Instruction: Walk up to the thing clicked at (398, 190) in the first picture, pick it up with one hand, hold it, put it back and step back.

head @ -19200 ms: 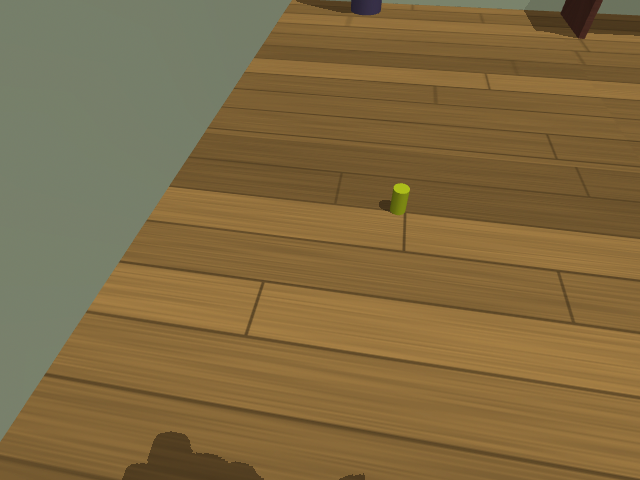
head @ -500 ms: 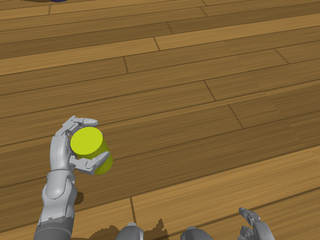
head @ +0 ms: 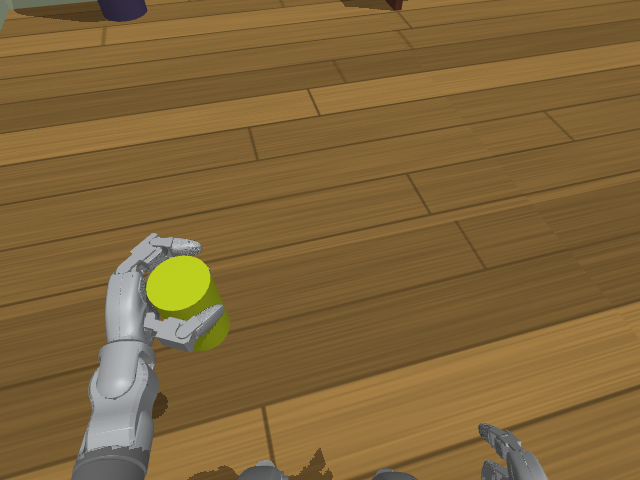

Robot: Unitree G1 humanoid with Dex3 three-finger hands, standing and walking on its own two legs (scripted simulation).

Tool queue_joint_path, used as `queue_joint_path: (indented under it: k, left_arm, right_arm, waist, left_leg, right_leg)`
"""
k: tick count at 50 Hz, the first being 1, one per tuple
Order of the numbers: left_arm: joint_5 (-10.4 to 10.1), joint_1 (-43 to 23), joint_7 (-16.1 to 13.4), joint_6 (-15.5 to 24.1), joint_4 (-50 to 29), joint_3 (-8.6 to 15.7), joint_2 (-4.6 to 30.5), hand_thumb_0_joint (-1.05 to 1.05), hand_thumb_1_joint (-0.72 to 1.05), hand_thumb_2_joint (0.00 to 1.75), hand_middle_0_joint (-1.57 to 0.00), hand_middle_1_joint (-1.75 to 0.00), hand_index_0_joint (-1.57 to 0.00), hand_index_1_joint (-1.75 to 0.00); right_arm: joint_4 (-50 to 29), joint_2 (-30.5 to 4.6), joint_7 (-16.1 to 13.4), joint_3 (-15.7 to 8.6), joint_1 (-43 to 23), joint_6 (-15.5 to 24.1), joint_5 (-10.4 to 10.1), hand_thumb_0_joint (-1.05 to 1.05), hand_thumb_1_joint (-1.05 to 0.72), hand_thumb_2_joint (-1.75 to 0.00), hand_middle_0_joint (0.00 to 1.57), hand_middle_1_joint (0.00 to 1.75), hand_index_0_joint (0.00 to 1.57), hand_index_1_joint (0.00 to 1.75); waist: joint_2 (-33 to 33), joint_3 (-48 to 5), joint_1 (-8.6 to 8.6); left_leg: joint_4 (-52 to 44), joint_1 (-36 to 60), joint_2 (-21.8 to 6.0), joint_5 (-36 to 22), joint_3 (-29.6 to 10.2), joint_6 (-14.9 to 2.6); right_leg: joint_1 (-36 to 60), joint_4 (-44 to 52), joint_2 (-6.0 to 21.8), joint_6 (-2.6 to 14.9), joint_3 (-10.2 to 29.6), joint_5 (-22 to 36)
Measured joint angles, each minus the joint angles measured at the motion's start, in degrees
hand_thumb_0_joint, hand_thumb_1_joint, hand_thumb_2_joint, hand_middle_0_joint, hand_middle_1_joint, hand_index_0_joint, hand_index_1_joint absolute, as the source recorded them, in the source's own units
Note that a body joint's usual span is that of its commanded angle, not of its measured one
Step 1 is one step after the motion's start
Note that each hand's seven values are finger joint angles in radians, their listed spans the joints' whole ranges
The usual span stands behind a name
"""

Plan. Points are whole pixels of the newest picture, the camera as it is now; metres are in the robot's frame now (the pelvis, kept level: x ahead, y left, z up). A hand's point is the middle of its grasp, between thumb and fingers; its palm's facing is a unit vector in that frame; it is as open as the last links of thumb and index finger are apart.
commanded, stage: hold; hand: left
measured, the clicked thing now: (192, 306) +0.33 +0.17 +0.02
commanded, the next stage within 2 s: none
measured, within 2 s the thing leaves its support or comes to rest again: neither
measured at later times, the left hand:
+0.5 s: hand (187, 295) +0.32 +0.16 +0.07, palm faces +0.11 -0.99 -0.01, open 10.0 cm
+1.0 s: hand (190, 297) +0.32 +0.16 +0.07, palm faces +0.11 -0.99 -0.01, open 10.0 cm
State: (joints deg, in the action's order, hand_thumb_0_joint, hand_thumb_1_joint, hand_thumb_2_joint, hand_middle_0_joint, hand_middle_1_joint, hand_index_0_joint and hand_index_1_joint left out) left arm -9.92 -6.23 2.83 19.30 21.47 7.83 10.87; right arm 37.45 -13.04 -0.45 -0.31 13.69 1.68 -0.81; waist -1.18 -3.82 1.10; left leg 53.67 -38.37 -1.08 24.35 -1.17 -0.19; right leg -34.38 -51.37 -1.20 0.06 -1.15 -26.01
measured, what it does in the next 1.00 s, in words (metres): stands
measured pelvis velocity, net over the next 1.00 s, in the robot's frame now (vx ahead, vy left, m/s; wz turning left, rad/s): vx -0.01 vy -0.01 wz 0.01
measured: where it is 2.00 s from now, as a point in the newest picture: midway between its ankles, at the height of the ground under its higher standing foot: outside the picture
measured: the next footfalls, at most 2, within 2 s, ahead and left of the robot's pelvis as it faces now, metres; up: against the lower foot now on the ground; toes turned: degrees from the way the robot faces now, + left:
none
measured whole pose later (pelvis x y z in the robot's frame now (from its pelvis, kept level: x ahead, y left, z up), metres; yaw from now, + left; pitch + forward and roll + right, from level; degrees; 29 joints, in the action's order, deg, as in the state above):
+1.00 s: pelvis -0.01 -0.01 +0.01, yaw +0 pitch +6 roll -1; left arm -9.9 -5.4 2.0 18.7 20.5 6.8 10.0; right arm 38.3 -13.1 -1.0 -0.1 13.0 2.5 -0.7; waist -1.4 -2.8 0.8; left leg 49.5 -33.8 -1.1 21.9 -1.6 0.5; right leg -30.2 -48.1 -1.2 0.7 -1.5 -24.2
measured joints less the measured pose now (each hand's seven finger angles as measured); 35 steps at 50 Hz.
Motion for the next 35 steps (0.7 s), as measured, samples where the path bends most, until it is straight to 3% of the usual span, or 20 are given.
queue_joint_path:
  k: [35]
  left_arm:
    - [0.26,1.07,-1.37,-1.38,-1.39,-1.42,-1.08,-0.01,-0.38,1.09,-0.72,-0.98,-0.74,-0.99]
  right_arm:
    - [0.28,0.01,-0.52,0.38,-0.65,0.52,-0.13,0.01,-0.92,-0.91,0.20,0.30,0.20,0.30]
  waist:
    - [-0.26,1.10,-0.23]
  left_leg:
    - [-4.51,5.03,0.05,-2.46,-0.04,0.43]
  right_leg:
    - [4.64,3.71,0.05,0.38,-0.03,2.03]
